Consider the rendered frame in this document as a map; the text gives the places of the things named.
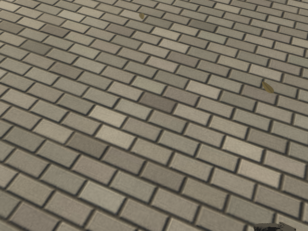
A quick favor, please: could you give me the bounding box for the right robot hand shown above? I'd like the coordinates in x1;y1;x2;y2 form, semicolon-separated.
253;221;296;231

